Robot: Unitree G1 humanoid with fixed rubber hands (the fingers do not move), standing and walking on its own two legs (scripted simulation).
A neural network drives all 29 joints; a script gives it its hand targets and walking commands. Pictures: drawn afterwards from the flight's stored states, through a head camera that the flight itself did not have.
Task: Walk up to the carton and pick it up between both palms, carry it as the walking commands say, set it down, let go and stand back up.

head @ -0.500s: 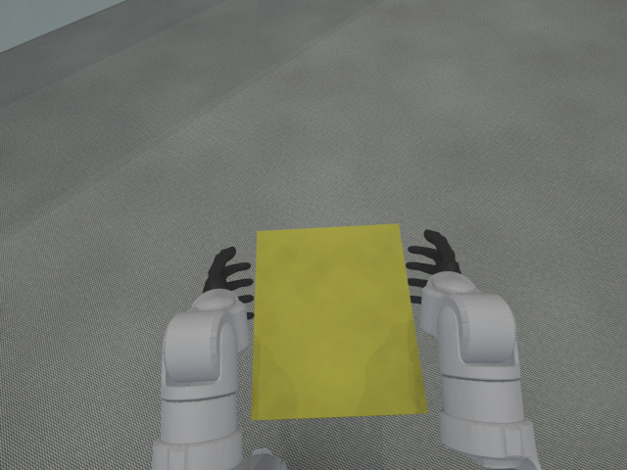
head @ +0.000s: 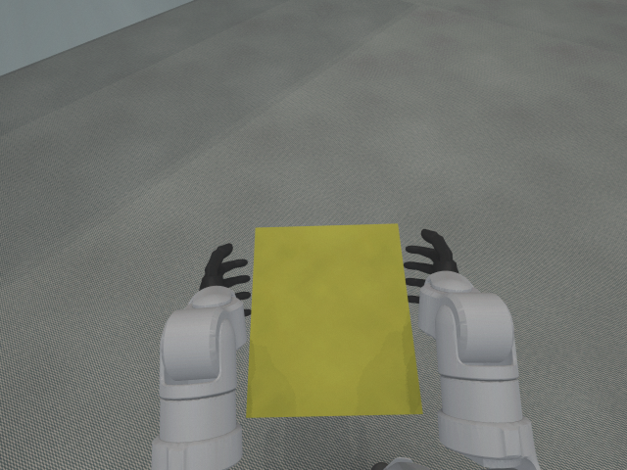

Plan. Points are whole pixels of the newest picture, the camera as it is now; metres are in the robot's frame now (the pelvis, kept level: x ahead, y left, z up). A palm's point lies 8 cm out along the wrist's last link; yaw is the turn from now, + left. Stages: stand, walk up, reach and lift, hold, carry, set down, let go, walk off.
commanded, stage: carry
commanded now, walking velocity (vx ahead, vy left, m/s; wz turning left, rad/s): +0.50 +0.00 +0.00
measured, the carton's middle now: (328, 326) +0.32 +0.00 -0.02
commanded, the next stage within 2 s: none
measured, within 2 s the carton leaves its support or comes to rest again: neither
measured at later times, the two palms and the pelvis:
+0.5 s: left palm (239, 143) +0.62 +0.14 +0.06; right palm (387, 129) +0.65 -0.12 +0.07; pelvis +0.33 -0.01 -0.02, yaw +3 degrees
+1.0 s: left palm (265, 53) +0.95 +0.11 +0.06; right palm (378, 49) +0.97 -0.15 +0.07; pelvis +0.66 -0.03 -0.02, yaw +3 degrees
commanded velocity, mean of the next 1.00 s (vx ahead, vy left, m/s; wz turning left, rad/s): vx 0.42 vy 0.00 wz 0.00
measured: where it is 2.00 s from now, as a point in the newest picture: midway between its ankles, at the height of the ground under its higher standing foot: (320, 289)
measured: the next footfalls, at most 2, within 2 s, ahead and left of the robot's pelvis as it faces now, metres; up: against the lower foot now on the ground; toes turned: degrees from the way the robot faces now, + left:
right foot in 0.10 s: +0.24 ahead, -0.13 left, +0.00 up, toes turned -10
left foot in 0.50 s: +0.49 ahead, +0.09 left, +0.00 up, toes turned +14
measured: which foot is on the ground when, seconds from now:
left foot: down 0.00-0.10, up 0.12-0.48, down 0.50-0.96, up 0.98-1.00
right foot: up 0.00-0.08, down 0.10-0.52, up 0.54-0.92, down 0.94-1.00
